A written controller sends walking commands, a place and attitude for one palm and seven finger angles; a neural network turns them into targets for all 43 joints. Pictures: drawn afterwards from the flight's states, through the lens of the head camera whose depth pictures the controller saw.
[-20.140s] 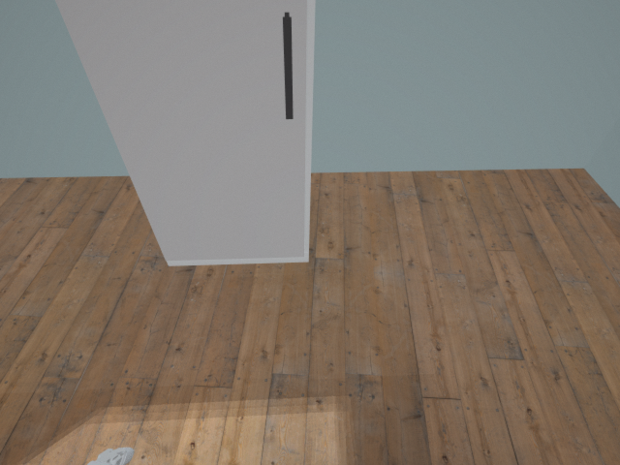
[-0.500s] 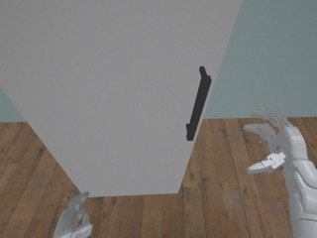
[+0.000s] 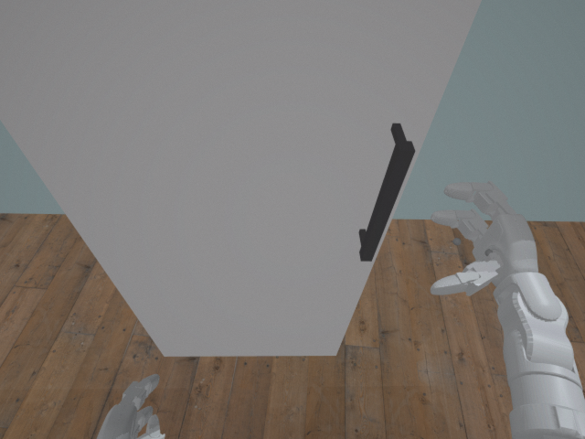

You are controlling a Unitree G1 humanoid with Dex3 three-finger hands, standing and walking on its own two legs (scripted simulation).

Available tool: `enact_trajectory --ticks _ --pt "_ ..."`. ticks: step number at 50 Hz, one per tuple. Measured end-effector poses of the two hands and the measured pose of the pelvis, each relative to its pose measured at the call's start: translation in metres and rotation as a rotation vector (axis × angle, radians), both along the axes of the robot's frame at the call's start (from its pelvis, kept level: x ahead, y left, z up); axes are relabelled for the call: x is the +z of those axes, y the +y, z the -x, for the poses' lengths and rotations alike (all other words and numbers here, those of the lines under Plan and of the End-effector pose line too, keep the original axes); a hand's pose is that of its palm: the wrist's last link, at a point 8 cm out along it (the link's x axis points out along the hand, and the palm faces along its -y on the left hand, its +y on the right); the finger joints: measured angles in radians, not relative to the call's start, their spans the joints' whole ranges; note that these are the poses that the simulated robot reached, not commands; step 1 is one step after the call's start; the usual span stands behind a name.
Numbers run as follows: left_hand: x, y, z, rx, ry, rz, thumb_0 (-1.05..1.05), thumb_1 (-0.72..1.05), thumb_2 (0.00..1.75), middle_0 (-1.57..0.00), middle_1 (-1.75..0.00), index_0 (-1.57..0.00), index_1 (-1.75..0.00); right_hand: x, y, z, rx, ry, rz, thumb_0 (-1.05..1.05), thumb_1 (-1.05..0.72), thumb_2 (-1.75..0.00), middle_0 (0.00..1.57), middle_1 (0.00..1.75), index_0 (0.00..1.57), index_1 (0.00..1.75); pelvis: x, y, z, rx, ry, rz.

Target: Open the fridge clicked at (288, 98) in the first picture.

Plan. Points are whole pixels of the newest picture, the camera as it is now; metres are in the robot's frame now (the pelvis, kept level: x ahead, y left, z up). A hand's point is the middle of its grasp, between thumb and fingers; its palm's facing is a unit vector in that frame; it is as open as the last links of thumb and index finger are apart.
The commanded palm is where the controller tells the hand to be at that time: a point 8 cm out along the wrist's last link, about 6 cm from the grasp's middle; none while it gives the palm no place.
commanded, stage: move the hooked fingers beside the handle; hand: right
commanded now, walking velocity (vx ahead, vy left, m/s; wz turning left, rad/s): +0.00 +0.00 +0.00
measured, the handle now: (379, 201) +0.44 -0.08 +0.10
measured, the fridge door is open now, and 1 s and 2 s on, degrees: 0 0 0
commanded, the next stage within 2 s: feel for the door with the fingertips in 1.54 s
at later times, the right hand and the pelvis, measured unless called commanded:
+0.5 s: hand (432, 223) +0.41 -0.15 +0.09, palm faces -0.09 +1.00 -0.03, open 14.0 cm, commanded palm +0.37 -0.21 +0.10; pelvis -0.01 +0.00 +0.00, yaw +1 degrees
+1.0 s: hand (437, 226) +0.40 -0.16 +0.10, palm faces -0.09 +1.00 -0.01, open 14.0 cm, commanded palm +0.37 -0.21 +0.10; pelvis -0.01 -0.01 +0.00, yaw +1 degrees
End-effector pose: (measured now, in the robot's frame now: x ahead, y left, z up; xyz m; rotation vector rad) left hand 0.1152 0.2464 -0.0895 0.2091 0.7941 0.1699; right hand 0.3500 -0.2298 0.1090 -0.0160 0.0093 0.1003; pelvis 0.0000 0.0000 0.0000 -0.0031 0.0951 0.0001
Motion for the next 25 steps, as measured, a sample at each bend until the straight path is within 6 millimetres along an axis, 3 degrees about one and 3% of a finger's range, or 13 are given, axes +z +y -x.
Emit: enact_trajectory --ticks 8,17,21,25 --pt "-0.003 0.003 0.007 0.004 0.027 0.004 0.01 0.9 0.9 -0.2 -0.3 -0.2 -0.3 -0.007 0.005 -0.01 -0.019 0.031 0.003 -0.01 0.5 -0.3 0.3 1.2 0.3 1.2 -0.001 0.003 0.007 -0.003 0.001 0.002" --pt "-0.01 0.006 0.025 0.025 0.083 0.002 0.01 0.9 0.9 -0.2 -0.3 -0.2 -0.3 -0.002 0.029 -0.035 0.016 0.008 -0.014 -0.01 0.5 -0.3 0.3 1.2 0.3 1.2 -0.003 0.003 0.01 0.001 0.019 0.004" --pt "-0.011 0.008 0.036 0.051 0.107 0.008 0.01 0.9 0.9 -0.2 -0.3 -0.2 -0.3 -0.007 0.027 -0.043 -0.005 0.028 -0.01 -0.01 0.5 -0.3 0.3 1.2 0.3 1.2 -0.003 0.004 0.009 0.016 0.031 0.008" --pt "-0.013 0.01 0.046 0.071 0.132 0.015 0.01 0.9 0.9 -0.2 -0.3 -0.2 -0.3 -0.014 0.02 -0.039 -0.014 0.035 0.013 -0.01 0.5 -0.3 0.3 1.2 0.3 1.2 -0.003 0.003 0.007 0.026 0.037 0.008"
